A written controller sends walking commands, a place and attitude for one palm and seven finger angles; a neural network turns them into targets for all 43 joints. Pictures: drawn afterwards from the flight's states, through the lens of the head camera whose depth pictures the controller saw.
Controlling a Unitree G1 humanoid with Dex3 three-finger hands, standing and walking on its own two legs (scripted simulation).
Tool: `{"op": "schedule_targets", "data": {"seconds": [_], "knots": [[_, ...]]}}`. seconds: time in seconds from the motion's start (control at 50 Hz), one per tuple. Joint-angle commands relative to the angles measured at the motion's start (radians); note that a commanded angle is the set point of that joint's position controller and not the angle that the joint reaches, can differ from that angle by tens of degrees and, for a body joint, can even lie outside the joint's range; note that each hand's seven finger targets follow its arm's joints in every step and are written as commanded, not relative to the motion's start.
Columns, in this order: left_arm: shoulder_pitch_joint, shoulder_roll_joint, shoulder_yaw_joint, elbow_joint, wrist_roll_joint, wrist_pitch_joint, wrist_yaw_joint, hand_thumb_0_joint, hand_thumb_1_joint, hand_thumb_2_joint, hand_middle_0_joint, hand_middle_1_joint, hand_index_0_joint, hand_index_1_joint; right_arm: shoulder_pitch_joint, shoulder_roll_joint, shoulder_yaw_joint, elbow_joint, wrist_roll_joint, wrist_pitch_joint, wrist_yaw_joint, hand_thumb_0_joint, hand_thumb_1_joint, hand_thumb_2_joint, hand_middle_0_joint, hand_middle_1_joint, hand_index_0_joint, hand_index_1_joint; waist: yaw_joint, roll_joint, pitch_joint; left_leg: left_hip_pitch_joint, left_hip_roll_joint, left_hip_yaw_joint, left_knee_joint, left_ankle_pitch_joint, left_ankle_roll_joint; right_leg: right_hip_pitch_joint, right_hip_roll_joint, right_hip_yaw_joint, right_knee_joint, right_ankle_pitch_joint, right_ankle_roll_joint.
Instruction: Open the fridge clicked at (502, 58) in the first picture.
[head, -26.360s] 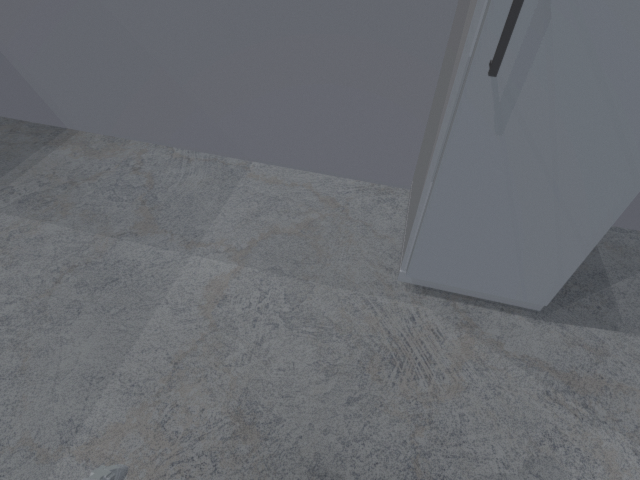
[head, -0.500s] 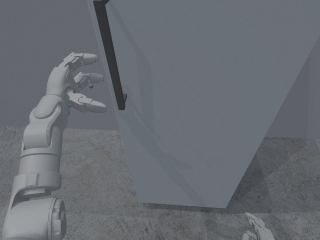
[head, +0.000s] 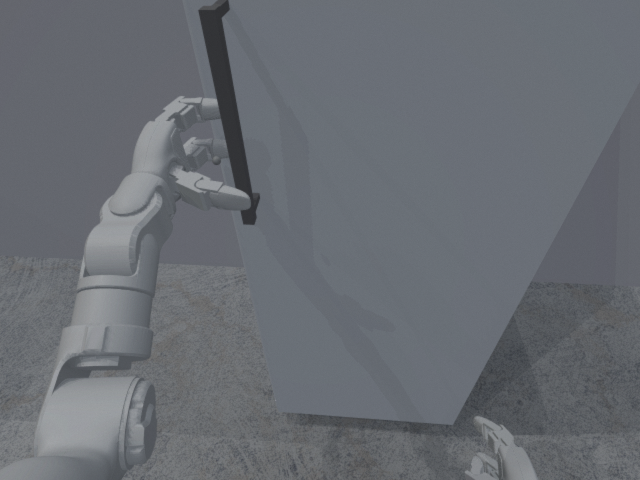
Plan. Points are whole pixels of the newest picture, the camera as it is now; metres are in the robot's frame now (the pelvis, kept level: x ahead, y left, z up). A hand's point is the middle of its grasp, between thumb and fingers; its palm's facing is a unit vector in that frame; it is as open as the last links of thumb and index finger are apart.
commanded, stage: feel for the door with the fingertips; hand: left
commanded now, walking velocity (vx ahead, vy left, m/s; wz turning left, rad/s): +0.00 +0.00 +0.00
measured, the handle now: (237, 128) +0.46 +0.14 +0.25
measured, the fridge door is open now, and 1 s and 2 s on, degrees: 0 0 0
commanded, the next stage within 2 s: slide the fingers in behind the handle in 0.46 s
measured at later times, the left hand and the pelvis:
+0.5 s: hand (215, 152) +0.41 +0.16 +0.24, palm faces +0.00 -1.00 +0.00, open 13.9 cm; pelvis +0.00 +0.00 +0.00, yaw +0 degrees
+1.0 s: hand (215, 160) +0.40 +0.15 +0.24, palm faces +0.00 -1.00 +0.00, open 13.9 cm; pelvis +0.00 +0.00 +0.00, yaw +0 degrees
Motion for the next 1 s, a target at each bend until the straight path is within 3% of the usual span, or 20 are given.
{"op": "schedule_targets", "data": {"seconds": [0.0, 0.02, 0.06, 0.12, 0.16, 0.2, 0.22, 0.24, 0.3, 0.38, 0.42, 0.44, 0.56, 0.62, 0.68, 0.74, 0.78, 0.82, 0.88, 0.98], "knots": [[-0.528, 0.158, 0.015, -0.212, -0.007, -0.032, 0.002, 0.000, -0.500, 0.300, -0.300, -1.200, -0.300, -1.200, -0.131, -0.122, -0.046, -0.153, -0.001, -0.037, -0.010, 0.000, -0.900, -0.900, 0.200, 0.300, 0.200, 0.300, -0.014, -0.031, -0.238, 0.217, -0.012, -0.043, -0.011, 0.275, 0.039, -0.066, 0.008, 0.003, -0.050, 0.360, -0.004], [-0.514, 0.171, 0.032, -0.207, -0.014, -0.042, 0.000, 0.000, -0.500, 0.300, -0.300, -1.200, -0.300, -1.200, -0.127, -0.126, -0.050, -0.153, -0.003, -0.038, -0.011, 0.000, -0.900, -0.900, 0.200, 0.300, 0.200, 0.300, -0.010, -0.065, -0.247, 0.225, -0.010, -0.046, -0.009, 0.287, 0.041, -0.057, 0.009, 0.002, -0.052, 0.372, -0.003], [-0.507, 0.202, 0.068, -0.219, -0.025, -0.053, -0.007, 0.000, -0.500, 0.300, -0.300, -1.200, -0.300, -1.200, -0.128, -0.125, -0.049, -0.160, -0.005, -0.039, -0.013, 0.000, -0.900, -0.900, 0.200, 0.300, 0.200, 0.300, 0.000, -0.076, -0.278, 0.225, -0.015, -0.045, -0.010, 0.297, 0.043, -0.033, 0.009, 0.005, -0.047, 0.394, -0.003], [-0.483, 0.246, 0.101, -0.161, -0.024, -0.063, -0.012, 0.000, -0.500, 0.300, -0.300, -1.200, -0.300, -1.200, -0.117, -0.131, -0.051, -0.146, -0.007, -0.032, -0.017, 0.000, -0.900, -0.900, 0.200, 0.300, 0.200, 0.300, 0.003, -0.095, -0.252, 0.203, -0.015, -0.038, -0.016, 0.276, 0.044, -0.031, 0.006, 0.009, -0.057, 0.382, 0.001], [-0.529, 0.198, 0.054, -0.138, -0.017, -0.059, -0.010, 0.000, -0.500, 0.300, -0.300, -1.200, -0.300, -1.200, -0.112, -0.125, -0.048, -0.141, -0.004, -0.031, -0.018, 0.000, -0.900, -0.900, 0.200, 0.300, 0.200, 0.300, -0.014, -0.055, -0.216, 0.195, -0.016, -0.035, -0.015, 0.255, 0.044, -0.063, 0.004, 0.011, -0.062, 0.360, 0.001], [-0.538, 0.197, 0.048, -0.122, -0.010, -0.058, -0.008, 0.000, -0.500, 0.300, -0.300, -1.200, -0.300, -1.200, -0.106, -0.128, -0.050, -0.140, -0.003, -0.033, -0.017, 0.000, -0.900, -0.900, 0.200, 0.300, 0.200, 0.300, -0.016, -0.050, -0.211, 0.191, -0.014, -0.039, -0.018, 0.235, 0.044, -0.077, 0.005, 0.010, -0.066, 0.330, 0.000], [-0.522, 0.232, 0.070, -0.102, -0.007, -0.061, -0.006, 0.000, -0.500, 0.300, -0.300, -1.200, -0.300, -1.200, -0.101, -0.137, -0.055, -0.136, -0.003, -0.031, -0.018, 0.000, -0.900, -0.900, 0.200, 0.300, 0.200, 0.300, -0.011, -0.057, -0.219, 0.194, -0.014, -0.039, -0.017, 0.237, 0.045, -0.066, 0.003, 0.012, -0.070, 0.331, 0.000], [-0.564, 0.233, 0.061, -0.105, -0.005, -0.064, -0.009, 0.000, -0.500, 0.300, -0.300, -1.200, -0.300, -1.200, -0.104, -0.135, -0.053, -0.136, -0.002, -0.029, -0.020, 0.000, -0.900, -0.900, 0.200, 0.300, 0.200, 0.300, -0.019, -0.028, -0.221, 0.188, -0.017, -0.036, -0.019, 0.225, 0.045, -0.068, 0.000, 0.016, -0.072, 0.322, 0.000], [-0.632, 0.203, 0.032, -0.121, -0.009, -0.086, -0.017, 0.000, -0.500, 0.300, -0.300, -1.200, -0.300, -1.200, -0.089, -0.132, -0.055, -0.133, -0.003, -0.040, -0.022, 0.000, -0.900, -0.900, 0.200, 0.300, 0.200, 0.300, -0.033, -0.011, -0.256, 0.214, -0.018, -0.045, -0.010, 0.241, 0.045, -0.074, 0.005, 0.015, -0.065, 0.335, -0.004], [-0.644, 0.227, 0.055, -0.086, -0.021, -0.123, -0.026, 0.000, -0.500, 0.300, -0.300, -1.200, -0.300, -1.200, -0.077, -0.137, -0.058, -0.124, -0.006, -0.048, -0.024, 0.000, -0.900, -0.900, 0.200, 0.300, 0.200, 0.300, -0.035, -0.051, -0.273, 0.209, -0.020, -0.045, -0.009, 0.237, 0.048, -0.063, 0.006, 0.015, -0.065, 0.344, -0.001], [-0.605, 0.289, 0.106, -0.027, -0.017, -0.131, -0.027, 0.000, -0.500, 0.300, -0.300, -1.200, -0.300, -1.200, -0.059, -0.147, -0.063, -0.115, -0.008, -0.046, -0.025, 0.000, -0.900, -0.900, 0.200, 0.300, 0.200, 0.300, -0.020, -0.080, -0.274, 0.191, -0.017, -0.043, -0.013, 0.236, 0.048, -0.044, 0.004, 0.014, -0.065, 0.344, 0.000], [-0.631, 0.258, 0.079, -0.043, -0.016, -0.134, -0.029, 0.000, -0.500, 0.300, -0.300, -1.200, -0.300, -1.200, -0.067, -0.143, -0.060, -0.120, -0.007, -0.047, -0.023, 0.000, -0.900, -0.900, 0.200, 0.300, 0.200, 0.300, -0.024, -0.043, -0.270, 0.189, -0.021, -0.038, -0.012, 0.241, 0.050, -0.048, 0.000, 0.020, -0.062, 0.360, 0.001], [-0.654, 0.234, 0.058, -0.011, -0.009, -0.145, -0.025, 0.000, -0.500, 0.300, -0.300, -1.200, -0.300, -1.200, -0.050, -0.142, -0.065, -0.115, -0.003, -0.055, -0.019, 0.000, -0.900, -0.900, 0.200, 0.300, 0.200, 0.300, -0.034, -0.032, -0.246, 0.187, -0.016, -0.041, -0.006, 0.227, 0.048, -0.084, 0.005, 0.015, -0.065, 0.332, 0.000], [-0.607, 0.248, 0.076, -0.043, -0.008, -0.156, -0.023, 0.000, -0.500, 0.300, -0.300, -1.200, -0.300, -1.200, -0.052, -0.145, -0.069, -0.126, -0.004, -0.056, -0.015, 0.000, -0.900, -0.900, 0.200, 0.300, 0.200, 0.300, -0.016, -0.049, -0.282, 0.200, -0.016, -0.042, -0.006, 0.257, 0.049, -0.051, 0.005, 0.013, -0.057, 0.358, -0.002], [-0.619, 0.209, 0.047, -0.060, -0.015, -0.151, -0.030, 0.000, -0.500, 0.300, -0.300, -1.200, -0.300, -1.200, -0.059, -0.139, -0.064, -0.128, -0.002, -0.057, -0.014, 0.000, -0.900, -0.900, 0.200, 0.300, 0.200, 0.300, -0.025, -0.043, -0.259, 0.198, -0.015, -0.041, -0.007, 0.240, 0.048, -0.072, 0.008, 0.012, -0.059, 0.344, -0.002], [-0.578, 0.262, 0.095, -0.064, -0.015, -0.146, -0.026, 0.000, -0.500, 0.300, -0.300, -1.200, -0.300, -1.200, -0.065, -0.145, -0.065, -0.134, -0.003, -0.054, -0.015, 0.000, -0.900, -0.900, 0.200, 0.300, 0.200, 0.300, -0.009, -0.062, -0.265, 0.181, -0.014, -0.039, -0.018, 0.224, 0.049, -0.049, 0.005, 0.014, -0.062, 0.328, 0.000], [-0.571, 0.237, 0.081, -0.093, -0.014, -0.140, -0.022, 0.000, -0.500, 0.300, -0.300, -1.200, -0.300, -1.200, -0.074, -0.138, -0.062, -0.141, -0.003, -0.055, -0.013, 0.000, -0.900, -0.900, 0.200, 0.300, 0.200, 0.300, -0.007, -0.051, -0.265, 0.186, -0.014, -0.037, -0.017, 0.228, 0.048, -0.051, 0.007, 0.012, -0.059, 0.330, -0.001], [-0.527, 0.250, 0.094, -0.114, -0.010, -0.137, -0.017, 0.000, -0.500, 0.300, -0.300, -1.200, -0.300, -1.200, -0.078, -0.140, -0.065, -0.147, -0.004, -0.053, -0.011, 0.000, -0.900, -0.900, 0.200, 0.300, 0.200, 0.300, 0.003, -0.045, -0.276, 0.197, -0.012, -0.035, -0.016, 0.249, 0.047, -0.038, 0.006, 0.011, -0.058, 0.342, -0.002], [-0.540, 0.179, 0.036, -0.144, -0.015, -0.116, -0.017, 0.000, -0.500, 0.300, -0.300, -1.200, -0.300, -1.200, -0.093, -0.130, -0.058, -0.150, 0.001, -0.052, -0.010, 0.000, -0.900, -0.900, 0.200, 0.300, 0.200, 0.300, -0.013, -0.030, -0.237, 0.199, -0.010, -0.036, -0.014, 0.234, 0.045, -0.072, 0.010, 0.010, -0.063, 0.326, -0.001], [-0.557, 0.195, 0.048, -0.153, -0.020, -0.084, -0.010, 0.000, -0.500, 0.300, -0.300, -1.200, -0.300, -1.200, -0.102, -0.133, -0.055, -0.145, -0.002, -0.048, -0.016, 0.000, -0.900, -0.900, 0.200, 0.300, 0.200, 0.300, -0.017, -0.065, -0.229, 0.193, -0.012, -0.040, -0.021, 0.208, 0.046, -0.077, 0.010, 0.010, -0.073, 0.297, 0.001]]}}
